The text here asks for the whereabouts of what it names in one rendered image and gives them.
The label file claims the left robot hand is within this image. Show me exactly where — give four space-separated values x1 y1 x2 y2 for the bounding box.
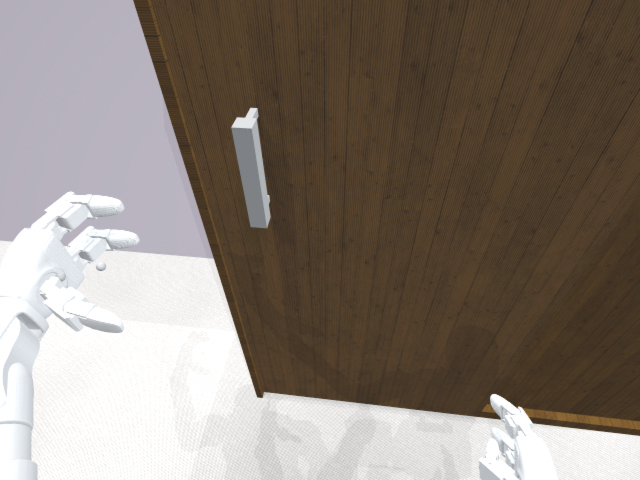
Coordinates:
0 192 140 333

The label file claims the wardrobe door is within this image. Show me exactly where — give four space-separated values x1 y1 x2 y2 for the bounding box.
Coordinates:
487 193 640 421
151 0 640 417

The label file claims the handle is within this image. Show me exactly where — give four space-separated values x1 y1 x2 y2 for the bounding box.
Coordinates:
231 108 271 228

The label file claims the right robot hand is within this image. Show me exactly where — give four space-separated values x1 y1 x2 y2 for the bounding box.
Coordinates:
479 394 558 480

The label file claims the left robot forearm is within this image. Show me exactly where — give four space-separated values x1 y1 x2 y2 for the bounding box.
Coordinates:
0 296 49 480

